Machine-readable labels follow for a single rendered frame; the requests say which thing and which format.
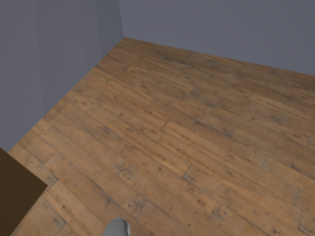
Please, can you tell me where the cabinet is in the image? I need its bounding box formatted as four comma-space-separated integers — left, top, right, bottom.
0, 148, 48, 236

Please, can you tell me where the robot left thigh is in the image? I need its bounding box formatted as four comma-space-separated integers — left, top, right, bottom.
102, 218, 131, 236

